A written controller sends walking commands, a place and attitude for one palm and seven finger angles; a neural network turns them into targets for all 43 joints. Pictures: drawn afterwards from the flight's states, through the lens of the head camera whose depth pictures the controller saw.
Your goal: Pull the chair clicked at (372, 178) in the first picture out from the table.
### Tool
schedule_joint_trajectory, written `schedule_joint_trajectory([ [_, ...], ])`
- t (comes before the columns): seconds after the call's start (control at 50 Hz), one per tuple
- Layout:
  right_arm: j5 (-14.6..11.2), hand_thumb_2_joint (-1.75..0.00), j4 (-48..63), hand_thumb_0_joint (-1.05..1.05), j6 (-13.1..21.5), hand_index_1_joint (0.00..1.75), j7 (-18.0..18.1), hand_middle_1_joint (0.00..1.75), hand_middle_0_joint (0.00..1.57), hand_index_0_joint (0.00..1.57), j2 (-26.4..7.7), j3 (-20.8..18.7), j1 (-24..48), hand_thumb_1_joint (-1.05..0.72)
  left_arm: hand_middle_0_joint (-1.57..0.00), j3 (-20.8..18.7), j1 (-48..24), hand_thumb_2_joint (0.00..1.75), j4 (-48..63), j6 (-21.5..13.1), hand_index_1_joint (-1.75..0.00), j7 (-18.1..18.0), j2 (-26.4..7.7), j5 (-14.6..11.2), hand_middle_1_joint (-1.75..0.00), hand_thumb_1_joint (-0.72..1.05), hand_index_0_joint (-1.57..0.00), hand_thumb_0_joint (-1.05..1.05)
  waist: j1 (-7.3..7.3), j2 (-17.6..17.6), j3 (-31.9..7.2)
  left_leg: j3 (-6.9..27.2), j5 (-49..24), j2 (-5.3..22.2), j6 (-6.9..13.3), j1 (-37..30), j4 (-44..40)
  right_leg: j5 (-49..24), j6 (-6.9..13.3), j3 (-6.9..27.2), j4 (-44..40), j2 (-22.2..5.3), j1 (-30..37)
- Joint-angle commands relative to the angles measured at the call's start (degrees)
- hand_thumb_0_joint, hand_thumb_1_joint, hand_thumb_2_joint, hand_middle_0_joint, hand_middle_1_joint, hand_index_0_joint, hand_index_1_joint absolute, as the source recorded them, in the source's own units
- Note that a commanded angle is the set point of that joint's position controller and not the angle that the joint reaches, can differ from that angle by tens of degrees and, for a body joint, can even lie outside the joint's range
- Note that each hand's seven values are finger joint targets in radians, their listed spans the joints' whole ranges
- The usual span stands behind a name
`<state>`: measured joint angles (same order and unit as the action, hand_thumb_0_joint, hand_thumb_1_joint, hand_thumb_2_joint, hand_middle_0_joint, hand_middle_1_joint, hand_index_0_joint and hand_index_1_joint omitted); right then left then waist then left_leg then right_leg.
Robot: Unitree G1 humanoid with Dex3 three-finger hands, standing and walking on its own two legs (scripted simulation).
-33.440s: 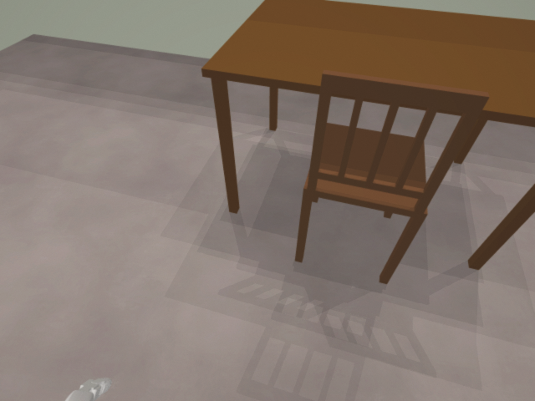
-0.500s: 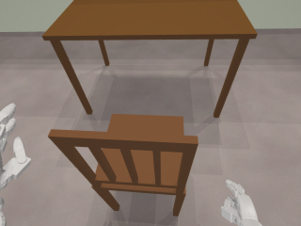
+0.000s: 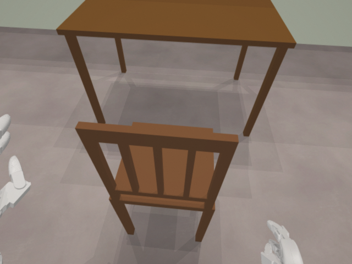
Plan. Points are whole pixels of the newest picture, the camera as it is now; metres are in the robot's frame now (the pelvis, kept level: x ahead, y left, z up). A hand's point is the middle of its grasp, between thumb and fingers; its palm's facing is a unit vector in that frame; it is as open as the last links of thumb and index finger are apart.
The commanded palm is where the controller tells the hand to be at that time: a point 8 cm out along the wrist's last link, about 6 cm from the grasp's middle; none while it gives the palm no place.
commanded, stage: step back with the hand held close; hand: left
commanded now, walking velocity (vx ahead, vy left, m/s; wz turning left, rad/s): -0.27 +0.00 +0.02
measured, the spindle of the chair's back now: (159, 171) +0.38 +0.09 -0.08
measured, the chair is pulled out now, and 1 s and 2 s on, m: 0.58 0.58 0.58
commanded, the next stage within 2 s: stop stepping back and stand still in 0.72 s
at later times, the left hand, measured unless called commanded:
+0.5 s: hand (9, 200) +0.17 +0.26 +0.18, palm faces +0.45 -0.75 -0.49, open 7.4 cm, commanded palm +0.09 +0.30 +0.18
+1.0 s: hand out of the picture +0.06 +0.22 +0.15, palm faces +0.40 -0.76 -0.51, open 7.4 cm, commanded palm +0.01 +0.25 +0.18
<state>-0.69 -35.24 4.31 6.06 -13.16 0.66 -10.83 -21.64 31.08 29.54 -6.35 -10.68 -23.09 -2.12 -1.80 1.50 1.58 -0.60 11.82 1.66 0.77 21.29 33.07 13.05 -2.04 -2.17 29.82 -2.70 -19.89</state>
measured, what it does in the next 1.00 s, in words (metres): walks backwards: left foot, then right foot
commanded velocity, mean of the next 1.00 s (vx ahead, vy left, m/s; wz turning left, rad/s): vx -0.27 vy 0.03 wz -0.01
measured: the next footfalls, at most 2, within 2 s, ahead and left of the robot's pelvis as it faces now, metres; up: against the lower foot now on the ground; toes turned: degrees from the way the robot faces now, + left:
left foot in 0.46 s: +0.03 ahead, +0.11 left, +0.00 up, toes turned +1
right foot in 0.74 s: -0.06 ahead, -0.17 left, +0.00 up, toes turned +0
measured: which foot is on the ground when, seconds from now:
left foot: down 0.00-0.34, up 0.36-0.44, down 0.46-0.80, up 0.82-1.00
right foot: down 0.00-0.48, up 0.50-0.72, down 0.74-1.00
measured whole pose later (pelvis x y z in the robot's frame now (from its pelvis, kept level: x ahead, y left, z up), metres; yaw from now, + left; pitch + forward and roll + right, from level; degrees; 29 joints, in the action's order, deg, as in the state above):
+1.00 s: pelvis -0.13 -0.05 +0.01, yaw +1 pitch +2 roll +1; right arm -1.1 -36.0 4.6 4.6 -13.0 -0.7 -11.7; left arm -24.4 35.7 27.7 -8.9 -9.0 -24.8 -3.1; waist 1.6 -1.9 -1.5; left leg -0.7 21.2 0.5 0.2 16.8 35.6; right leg 13.1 -0.5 -2.3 29.4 -2.9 -18.7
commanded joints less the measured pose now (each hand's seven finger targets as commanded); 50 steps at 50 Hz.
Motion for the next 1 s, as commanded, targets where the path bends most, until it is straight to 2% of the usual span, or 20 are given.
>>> schedule_joint_trajectory([
  [0.0,-0.4,-0.90,10.3,0.00,5.0,0.30,0.7,0.30,0.20,0.20,-6.9,-2.7,6.6,-0.90,-0.20,-9.9,-2.6,0.90,14.9,-6.0,-0.30,-1.2,-11.6,1.1,-0.30,0.90,-0.20,0.00,0.10,12.4,-6.0,14.4,26.5,10.7,4.6,13.7,-20.5,5.2,1.1,1.2,8.3,1.6,14.4],
  [0.08,-0.1,-0.90,9.4,0.00,6.2,0.30,0.2,0.30,0.20,0.20,-6.3,-3.0,6.1,-0.90,-0.20,-11.2,0.3,0.90,14.7,-7.1,-0.30,-0.4,-12.7,0.8,-0.30,0.90,-0.20,0.00,-0.09,7.3,-6.2,11.5,15.3,8.5,4.0,8.8,-13.7,-1.4,1.7,2.8,4.0,0.5,11.2],
  [0.14,0.9,-0.90,7.5,0.00,7.2,0.30,0.1,0.30,0.20,0.20,-7.0,-3.2,6.0,-0.90,-0.20,-11.8,-1.1,0.90,13.2,-8.4,-0.30,0.2,-12.8,0.9,-0.30,0.90,-0.20,0.00,0.34,9.4,-4.7,10.9,13.7,8.3,3.8,9.2,-13.9,-3.1,2.2,3.9,3.2,0.3,10.6],
  [0.22,0.7,-0.90,7.2,0.00,7.7,0.30,-0.1,0.30,0.20,0.20,-6.5,-3.8,5.6,-0.90,-0.20,-10.8,-2.3,0.90,13.8,-9.0,-0.30,0.7,-11.9,0.4,-0.30,0.90,-0.20,0.00,0.25,3.1,-8.4,8.6,10.9,6.7,2.4,2.6,-8.6,-1.8,2.9,6.0,0.4,-0.5,5.8],
  [0.3,0.8,-0.90,5.9,0.00,7.0,0.30,-0.4,0.30,0.20,0.20,-5.4,-4.2,5.1,-0.90,-0.20,-10.8,-3.5,0.90,12.9,-8.8,-0.30,0.1,-13.3,-0.2,-0.30,0.90,-0.20,0.00,0.90,-7.2,-7.2,3.3,12.5,-0.3,-0.6,-4.2,6.9,5.7,7.9,15.2,-12.4,-9.7,-6.2],
  [0.34,1.0,-0.90,4.5,0.00,6.1,0.30,-0.7,0.30,0.20,0.20,-4.9,-4.4,5.1,-0.90,-0.20,-11.8,-4.6,0.90,12.9,-8.2,-0.30,-0.7,-15.0,-0.1,-0.30,0.90,-0.20,0.00,0.93,-11.4,-8.4,1.9,9.3,-2.3,-1.7,-7.2,17.5,1.4,11.7,17.9,-15.9,-15.7,-9.2],
  [0.36,1.2,-0.90,4.7,0.00,5.5,0.30,-1.0,0.30,0.20,0.20,-4.0,-3.9,5.3,-0.90,-0.20,-10.5,-3.9,0.90,13.0,-7.8,-0.30,-0.7,-13.2,0.1,-0.30,0.90,-0.20,0.00,1.16,-12.4,-9.1,2.4,7.8,-1.7,-1.4,-6.2,15.6,-6.0,11.6,15.0,-14.0,-16.1,-5.7],
  [0.4,0.9,-0.90,5.4,0.00,5.0,0.30,-0.7,0.30,0.20,0.20,-4.3,-3.7,7.0,-0.90,-0.20,-11.6,-3.8,0.90,13.2,-7.7,-0.30,-0.5,-13.5,0.4,-0.30,0.90,-0.20,0.00,1.52,-9.6,-7.6,5.2,0.1,1.0,-0.1,-5.0,0.3,-11.4,7.1,8.4,-6.4,-10.7,-1.9],
  [0.44,0.7,-0.90,6.2,0.00,5.1,0.30,0.1,0.30,0.20,0.20,-6.0,-4.3,9.2,-0.90,-0.20,-12.8,-1.0,0.90,12.5,-8.4,-0.30,-0.4,-13.8,1.1,-0.30,0.90,-0.20,0.00,0.95,7.2,-7.5,15.6,-16.2,11.6,4.1,-3.6,-14.2,-5.4,2.0,3.1,10.4,-0.4,0.2],
  [0.46,1.0,-0.90,6.1,0.00,5.1,0.30,-0.2,0.30,0.20,0.20,-4.6,-4.3,7.0,-0.90,-0.20,-12.0,0.6,0.90,12.4,-8.6,-0.30,0.0,-12.4,0.6,-0.30,0.90,-0.20,0.00,1.20,11.1,-10.5,18.2,-26.4,16.3,6.2,-6.4,-14.4,9.1,1.8,3.3,18.4,1.1,-1.7],
  [0.5,2.2,-0.90,5.2,0.00,6.5,0.30,-0.5,0.30,0.20,0.20,-4.4,-4.6,6.2,-0.90,-0.20,-12.6,-0.8,0.90,14.2,-9.8,-0.30,0.4,-13.7,0.3,-0.30,0.90,-0.20,0.00,1.02,13.2,-12.0,17.5,-36.5,18.0,8.8,-8.6,-12.5,17.2,1.7,5.2,29.1,1.4,-6.0],
  [0.56,1.6,-0.90,4.2,0.00,7.4,0.30,-1.7,0.30,0.20,0.20,-5.2,-5.1,4.1,-0.90,-0.20,-9.9,-1.5,0.90,19.3,-10.0,-0.30,0.6,-11.6,0.0,-0.30,0.90,-0.20,0.00,0.75,12.7,-13.7,11.1,-47.2,14.8,7.5,-17.2,-8.0,13.0,1.9,4.3,22.2,1.3,-6.0],
  [0.7,1.3,-0.90,4.7,0.00,8.3,0.30,-1.7,0.30,0.20,0.20,-6.4,-4.2,5.8,-0.90,-0.20,-13.5,1.8,0.90,16.3,-9.6,-0.30,1.6,-14.3,-1.4,-0.30,0.90,-0.20,0.00,-0.29,10.2,-10.7,10.7,-16.7,12.3,4.5,-6.7,-7.1,-3.4,2.4,0.5,-4.9,0.4,9.2],
  [0.74,1.5,-0.90,4.4,0.00,8.1,0.30,-1.4,0.30,0.20,0.20,-6.2,-4.1,5.9,-0.90,-0.20,-15.2,1.5,0.90,13.5,-10.5,-0.30,2.0,-15.9,-0.8,-0.30,0.90,-0.20,0.00,-0.07,5.1,-8.9,7.0,-4.3,8.2,2.0,-2.9,-2.8,-12.2,2.8,1.2,-10.6,-1.9,10.4],
  [0.78,0.7,-0.90,5.2,0.00,7.0,0.30,-1.4,0.30,0.20,0.20,-5.0,-4.5,4.5,-0.90,-0.20,-12.3,-0.8,0.90,12.1,-10.5,-0.30,2.2,-15.2,-1.1,-0.30,0.90,-0.20,0.00,1.16,-13.0,-11.1,-0.5,7.4,-2.8,-2.5,-1.1,13.8,-29.9,9.4,15.1,-13.2,-14.9,6.3],
  [0.8,-0.1,-0.90,5.3,0.00,6.7,0.30,-1.3,0.30,0.20,0.20,-5.9,-6.0,5.8,-0.90,-0.20,-11.7,-1.4,0.90,11.0,-9.8,-0.30,1.9,-14.4,-1.7,-0.30,0.90,-0.20,0.00,0.18,-18.7,-11.1,2.1,16.1,-4.3,-2.0,1.1,26.1,-32.1,13.1,16.9,-14.4,-20.1,4.4],
  [0.84,-0.3,-0.90,6.4,0.00,5.1,0.30,-1.6,0.30,0.20,0.20,-3.1,-4.6,7.3,-0.90,-0.20,-11.1,4.9,0.90,4.3,-6.8,-0.30,2.0,-10.6,-1.7,-0.30,0.90,-0.20,0.00,0.60,-14.0,-11.4,5.5,16.2,-0.9,-1.6,4.8,31.0,-25.7,13.3,13.3,-10.6,-19.0,5.4],
  [0.9,-0.9,-0.90,8.0,0.00,2.4,0.30,-1.1,0.30,0.20,0.20,-2.4,-2.2,8.0,-0.90,-0.20,-11.4,5.2,0.90,3.7,-4.8,-0.30,0.7,-11.2,-1.0,-0.30,0.90,-0.20,0.00,2.28,-11.5,-10.3,1.8,11.7,0.6,-0.8,-1.0,9.8,-16.5,7.5,5.9,-6.7,-12.2,6.6],
  [0.94,-0.7,-0.90,8.3,0.00,3.0,0.30,-0.6,0.30,0.20,0.20,-4.3,-2.7,6.5,-0.90,-0.20,-10.0,3.3,0.90,8.0,-5.4,-0.30,0.1,-11.9,-1.1,-0.30,0.90,-0.20,0.00,2.54,-7.2,-8.0,-1.3,7.5,-1.3,0.0,-6.2,-7.1,-3.7,5.3,6.7,-6.8,-10.2,5.9],
  [0.98,-0.2,-0.90,8.3,0.00,4.7,0.30,-0.4,0.30,0.20,0.20,-5.5,-3.2,4.5,-0.90,-0.20,-8.4,1.1,0.90,15.1,-6.8,-0.30,-0.5,-12.1,-0.7,-0.30,0.90,-0.20,0.00,1.83,-1.1,-7.0,1.7,4.5,2.4,1.8,-8.6,-16.1,-1.0,3.4,6.5,-3.6,-7.4,8.5],
])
